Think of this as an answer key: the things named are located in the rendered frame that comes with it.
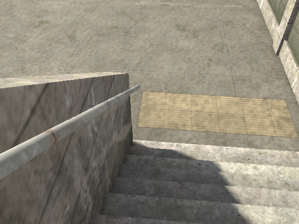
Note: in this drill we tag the stairs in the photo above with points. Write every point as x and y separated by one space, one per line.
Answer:
178 183

